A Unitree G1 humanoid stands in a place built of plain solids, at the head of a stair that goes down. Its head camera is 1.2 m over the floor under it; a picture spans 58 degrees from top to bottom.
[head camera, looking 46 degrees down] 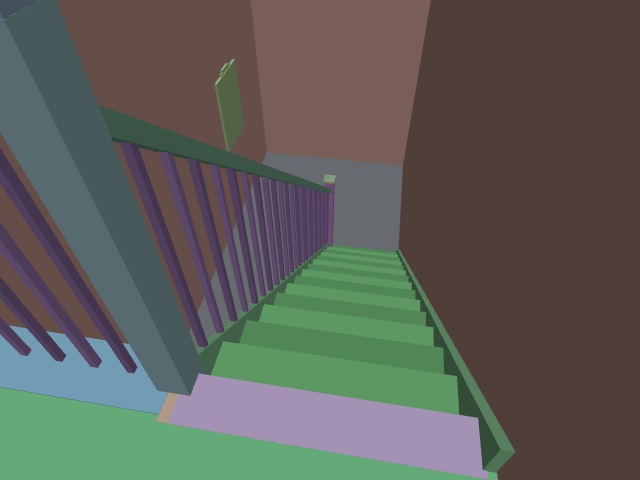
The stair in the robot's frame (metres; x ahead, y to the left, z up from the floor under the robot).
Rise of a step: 0.20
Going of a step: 0.23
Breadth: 0.84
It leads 9 degrees to the right of straight ahead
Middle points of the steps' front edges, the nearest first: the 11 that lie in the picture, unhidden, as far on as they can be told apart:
0.54 -0.04 0.00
0.77 -0.06 -0.20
0.99 -0.10 -0.40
1.22 -0.13 -0.59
1.44 -0.17 -0.79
1.66 -0.21 -0.99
1.89 -0.24 -1.19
2.11 -0.28 -1.38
2.34 -0.32 -1.58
2.56 -0.35 -1.77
2.79 -0.39 -1.97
